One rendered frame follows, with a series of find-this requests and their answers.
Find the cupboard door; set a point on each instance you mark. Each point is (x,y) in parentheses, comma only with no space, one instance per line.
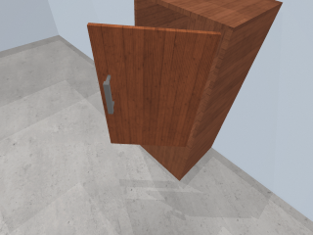
(157,80)

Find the handle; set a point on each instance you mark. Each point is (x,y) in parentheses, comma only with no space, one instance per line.
(108,95)

